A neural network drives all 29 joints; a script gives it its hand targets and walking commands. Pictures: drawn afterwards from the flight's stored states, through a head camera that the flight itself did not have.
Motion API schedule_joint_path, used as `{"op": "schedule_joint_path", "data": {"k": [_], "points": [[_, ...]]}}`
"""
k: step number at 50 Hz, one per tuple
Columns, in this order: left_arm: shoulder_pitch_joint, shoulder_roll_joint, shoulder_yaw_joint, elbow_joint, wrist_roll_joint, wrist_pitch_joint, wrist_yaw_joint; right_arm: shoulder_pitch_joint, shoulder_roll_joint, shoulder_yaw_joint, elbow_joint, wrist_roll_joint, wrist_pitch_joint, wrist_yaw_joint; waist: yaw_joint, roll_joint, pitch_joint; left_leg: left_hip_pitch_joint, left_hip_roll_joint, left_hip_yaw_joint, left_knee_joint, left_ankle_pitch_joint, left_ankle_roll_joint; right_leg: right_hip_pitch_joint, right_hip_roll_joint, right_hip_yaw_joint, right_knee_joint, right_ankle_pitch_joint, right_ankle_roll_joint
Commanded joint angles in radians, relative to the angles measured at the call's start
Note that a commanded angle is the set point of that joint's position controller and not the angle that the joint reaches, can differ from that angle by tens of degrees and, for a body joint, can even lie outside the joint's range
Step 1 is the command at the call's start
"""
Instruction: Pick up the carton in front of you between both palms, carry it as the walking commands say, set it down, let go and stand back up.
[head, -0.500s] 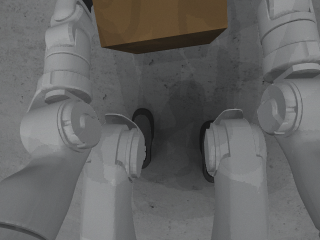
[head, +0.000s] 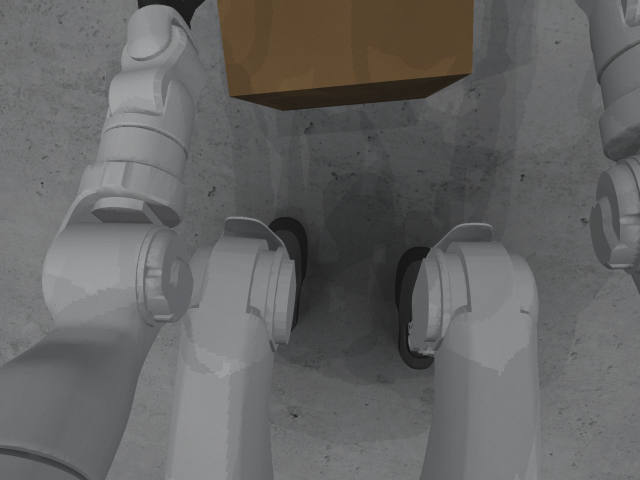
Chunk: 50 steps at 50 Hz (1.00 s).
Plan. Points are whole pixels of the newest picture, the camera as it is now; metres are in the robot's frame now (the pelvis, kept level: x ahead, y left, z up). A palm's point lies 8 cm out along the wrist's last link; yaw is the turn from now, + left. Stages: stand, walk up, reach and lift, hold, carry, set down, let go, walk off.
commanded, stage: set down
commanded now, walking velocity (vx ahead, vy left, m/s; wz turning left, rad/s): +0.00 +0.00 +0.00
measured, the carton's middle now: (345, 2) +0.55 +0.01 -0.25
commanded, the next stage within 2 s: let go in 0.90 s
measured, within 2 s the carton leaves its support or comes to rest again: neither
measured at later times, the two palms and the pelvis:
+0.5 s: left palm out of the picture +0.52 +0.18 +0.01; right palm out of the picture +0.58 -0.21 +0.01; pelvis +0.01 +0.00 +0.12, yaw -1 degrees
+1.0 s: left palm out of the picture +0.51 +0.18 +0.15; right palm out of the picture +0.57 -0.21 +0.16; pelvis +0.04 +0.00 +0.26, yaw -3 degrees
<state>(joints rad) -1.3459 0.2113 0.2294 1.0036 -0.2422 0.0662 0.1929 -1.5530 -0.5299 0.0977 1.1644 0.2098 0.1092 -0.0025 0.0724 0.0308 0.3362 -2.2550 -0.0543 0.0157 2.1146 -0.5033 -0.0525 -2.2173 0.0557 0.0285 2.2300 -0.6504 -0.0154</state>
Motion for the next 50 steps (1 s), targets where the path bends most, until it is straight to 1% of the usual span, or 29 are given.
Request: {"op": "schedule_joint_path", "data": {"k": [1, 2, 4, 6, 10, 11, 12, 13, 14, 16, 17, 18, 19, 20, 22, 24, 28, 31, 32, 35, 37, 40, 42, 43, 44, 45, 46, 47, 50], "points": [[-0.182, 0.076, 0.023, -0.230, 0.036, 0.012, 0.031, -0.274, -0.130, -0.077, -0.111, -0.041, 0.002, -0.007, 0.018, -0.159, -1.409, 0.720, -0.005, 0.072, -0.146, 0.358, -0.009, 0.676, -0.039, 0.008, -0.299, 0.373, 0.005], [-0.152, 0.120, 0.067, -0.208, 0.074, 0.020, 0.039, -0.267, -0.129, -0.098, -0.105, -0.049, 0.012, -0.005, 0.042, -0.151, -1.343, 0.696, -0.009, 0.078, -0.169, 0.308, -0.001, 0.634, -0.029, 0.002, -0.319, 0.326, 0.005], [-0.124, 0.049, 0.021, -0.265, 0.071, 0.039, 0.051, -0.227, -0.136, -0.125, -0.100, -0.055, 0.022, -0.001, 0.014, -0.091, -1.437, 0.792, -0.009, 0.077, -0.201, 0.318, -0.014, 0.641, -0.023, -0.013, -0.345, 0.330, -0.007], [-0.143, 0.023, 0.039, -0.304, 0.071, 0.056, 0.050, -0.229, -0.129, -0.142, -0.129, -0.078, 0.023, 0.012, -0.011, -0.130, -1.287, 0.705, -0.020, 0.065, -0.250, 0.277, -0.012, 0.576, -0.019, -0.018, -0.389, 0.293, -0.009], [-0.074, -0.011, 0.063, -0.283, 0.112, 0.073, 0.042, -0.213, -0.077, -0.138, -0.126, -0.074, 0.026, 0.043, 0.045, -0.121, -1.223, 0.678, -0.019, 0.079, -0.309, 0.262, -0.017, 0.546, -0.019, -0.007, -0.457, 0.273, -0.008], [-0.082, 0.005, 0.074, -0.275, 0.128, 0.077, 0.041, -0.172, -0.070, -0.153, -0.046, -0.087, 0.031, 0.050, 0.036, -0.156, -1.227, 0.679, -0.014, 0.069, -0.332, 0.248, -0.016, 0.575, -0.018, -0.014, -0.463, 0.281, -0.001], [-0.031, -0.036, 0.059, -0.257, 0.135, 0.082, 0.038, -0.162, -0.119, -0.201, -0.102, -0.107, 0.024, 0.052, -0.001, -0.089, -1.253, 0.735, -0.012, 0.058, -0.343, 0.291, -0.022, 0.545, -0.007, -0.018, -0.475, 0.317, -0.006], [-0.068, -0.003, 0.085, -0.311, 0.137, 0.078, 0.037, -0.137, -0.072, -0.167, -0.073, -0.104, 0.029, 0.062, 0.036, -0.125, -1.253, 0.748, -0.017, 0.062, -0.366, 0.278, -0.021, 0.554, -0.008, -0.021, -0.496, 0.291, -0.002], [-0.041, -0.020, 0.071, -0.297, 0.138, 0.082, 0.033, -0.157, -0.121, -0.195, -0.102, -0.114, 0.023, 0.065, 0.005, -0.132, -1.300, 0.762, -0.015, 0.064, -0.365, 0.287, -0.022, 0.569, -0.011, -0.031, -0.512, 0.298, 0.000], [-0.004, -0.036, 0.077, -0.297, 0.142, 0.086, 0.032, -0.149, -0.116, -0.198, -0.118, -0.123, 0.024, 0.065, 0.029, -0.123, -1.300, 0.776, -0.020, 0.073, -0.411, 0.308, -0.027, 0.603, -0.003, -0.024, -0.549, 0.328, 0.000], [-0.041, -0.030, 0.074, -0.382, 0.125, 0.083, 0.032, -0.141, -0.061, -0.172, -0.162, -0.108, 0.027, 0.069, 0.029, -0.181, -1.381, 0.814, -0.021, 0.060, -0.424, 0.356, -0.018, 0.669, 0.000, -0.033, -0.558, 0.381, 0.008], [-0.022, -0.016, 0.089, -0.371, 0.151, 0.089, 0.033, -0.129, -0.109, -0.202, -0.135, -0.138, 0.033, 0.064, 0.038, -0.145, -1.364, 0.764, -0.024, 0.077, -0.433, 0.356, -0.030, 0.679, 0.000, -0.016, -0.577, 0.394, -0.001], [-0.005, -0.018, 0.078, -0.375, 0.132, 0.099, 0.031, -0.143, -0.092, -0.176, -0.198, -0.122, 0.040, 0.070, 0.019, -0.210, -1.461, 0.813, -0.022, 0.070, -0.454, 0.373, -0.020, 0.767, 0.008, -0.032, -0.584, 0.433, 0.015], [-0.007, -0.011, 0.081, -0.424, 0.144, 0.105, 0.031, -0.156, -0.122, -0.208, -0.220, -0.130, 0.045, 0.072, 0.043, -0.177, -1.464, 0.802, -0.024, 0.074, -0.468, 0.374, -0.024, 0.773, 0.004, -0.028, -0.592, 0.440, 0.010], [-0.001, 0.003, 0.099, -0.432, 0.150, 0.117, 0.029, -0.139, -0.123, -0.235, -0.223, -0.149, 0.060, 0.077, 0.019, -0.192, -1.431, 0.825, -0.025, 0.067, -0.517, 0.358, -0.023, 0.755, 0.013, -0.042, -0.642, 0.418, 0.014], [0.045, -0.045, 0.085, -0.427, 0.153, 0.131, 0.026, -0.103, -0.106, -0.229, -0.211, -0.140, 0.074, 0.079, 0.043, -0.146, -1.410, 0.816, -0.024, 0.089, -0.547, 0.356, -0.034, 0.797, 0.014, -0.026, -0.685, 0.429, 0.011], [0.073, -0.047, 0.090, -0.486, 0.157, 0.136, 0.013, -0.089, -0.120, -0.256, -0.297, -0.169, 0.073, 0.094, 0.014, -0.171, -1.507, 0.909, -0.032, 0.076, -0.625, 0.404, -0.030, 0.904, 0.020, -0.040, -0.750, 0.497, 0.019], [0.110, -0.026, 0.130, -0.518, 0.185, 0.140, 0.013, -0.039, -0.113, -0.282, -0.284, -0.208, 0.086, 0.098, 0.024, -0.220, -1.460, 0.887, -0.033, 0.076, -0.684, 0.439, -0.027, 0.959, 0.017, -0.030, -0.813, 0.549, 0.024], [0.133, -0.055, 0.103, -0.489, 0.193, 0.142, 0.011, -0.024, -0.092, -0.286, -0.267, -0.193, 0.087, 0.099, 0.030, -0.141, -1.450, 0.938, -0.029, 0.081, -0.715, 0.435, -0.032, 0.953, 0.026, -0.024, -0.836, 0.546, 0.020], [0.099, -0.033, 0.122, -0.581, 0.188, 0.135, 0.008, -0.047, -0.092, -0.264, -0.309, -0.201, 0.083, 0.113, 0.052, -0.202, -1.526, 0.983, -0.035, 0.082, -0.763, 0.454, -0.029, 1.040, 0.020, -0.024, -0.886, 0.551, 0.025], [0.180, -0.062, 0.128, -0.505, 0.205, 0.131, -0.002, -0.012, -0.073, -0.271, -0.296, -0.205, 0.078, 0.112, 0.063, -0.195, -1.453, 0.958, -0.032, 0.085, -0.800, 0.467, -0.024, 1.078, 0.016, -0.007, -0.935, 0.601, 0.029], [0.170, -0.086, 0.103, -0.520, 0.201, 0.131, -0.012, 0.024, -0.050, -0.299, -0.240, -0.240, 0.076, 0.124, 0.015, -0.208, -1.372, 0.992, -0.023, 0.054, -0.892, 0.474, -0.028, 1.094, 0.021, -0.028, -0.980, 0.619, 0.026], [0.193, -0.109, 0.114, -0.477, 0.217, 0.132, -0.018, 0.014, -0.055, -0.318, -0.252, -0.238, 0.068, 0.130, 0.044, -0.136, -1.366, 1.081, -0.018, 0.065, -0.923, 0.471, -0.033, 1.071, 0.018, -0.010, -1.042, 0.573, 0.021], [0.189, -0.094, 0.149, -0.498, 0.236, 0.128, -0.017, 0.020, -0.045, -0.319, -0.249, -0.252, 0.069, 0.130, 0.047, -0.170, -1.363, 1.081, -0.019, 0.072, -0.941, 0.469, -0.035, 1.102, 0.020, -0.011, -1.069, 0.576, 0.023], [0.204, -0.111, 0.130, -0.491, 0.250, 0.128, -0.021, 0.039, -0.040, -0.345, -0.250, -0.257, 0.060, 0.135, 0.028, -0.127, -1.355, 1.121, -0.014, 0.052, -0.965, 0.494, -0.035, 1.089, 0.020, -0.013, -1.083, 0.594, 0.019], [0.228, -0.120, 0.161, -0.484, 0.249, 0.125, -0.028, 0.063, -0.049, -0.323, -0.244, -0.279, 0.060, 0.137, 0.042, -0.174, -1.360, 1.122, -0.021, 0.065, -0.972, 0.506, -0.037, 1.150, 0.018, -0.006, -1.103, 0.623, 0.024], [0.219, -0.113, 0.142, -0.518, 0.253, 0.121, -0.036, 0.061, -0.043, -0.352, -0.256, -0.296, 0.055, 0.137, 0.013, -0.178, -1.376, 1.094, -0.019, 0.062, -0.995, 0.490, -0.034, 1.209, 0.014, -0.010, -1.113, 0.639, 0.020], [0.242, -0.106, 0.152, -0.502, 0.270, 0.119, -0.041, 0.073, -0.029, -0.355, -0.253, -0.292, 0.058, 0.134, 0.044, -0.176, -1.387, 1.139, -0.020, 0.062, -1.009, 0.512, -0.028, 1.209, 0.015, -0.006, -1.132, 0.638, 0.029], [0.330, -0.108, 0.118, -0.537, 0.295, 0.105, -0.064, 0.198, 0.016, -0.401, -0.285, -0.330, 0.051, 0.121, 0.013, -0.143, -1.461, 1.242, -0.013, 0.051, -1.075, 0.539, -0.025, 1.296, 0.031, -0.018, -1.171, 0.691, 0.030]]}}
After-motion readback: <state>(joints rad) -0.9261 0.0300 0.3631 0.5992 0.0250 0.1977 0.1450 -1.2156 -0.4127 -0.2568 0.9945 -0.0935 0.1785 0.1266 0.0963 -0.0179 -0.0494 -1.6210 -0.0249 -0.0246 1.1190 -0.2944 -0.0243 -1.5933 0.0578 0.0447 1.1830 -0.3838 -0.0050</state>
